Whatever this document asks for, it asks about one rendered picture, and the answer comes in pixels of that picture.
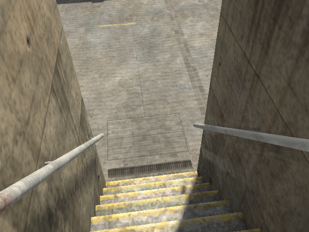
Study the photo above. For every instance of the stairs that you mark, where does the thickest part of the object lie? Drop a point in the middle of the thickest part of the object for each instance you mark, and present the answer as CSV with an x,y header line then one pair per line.
x,y
180,202

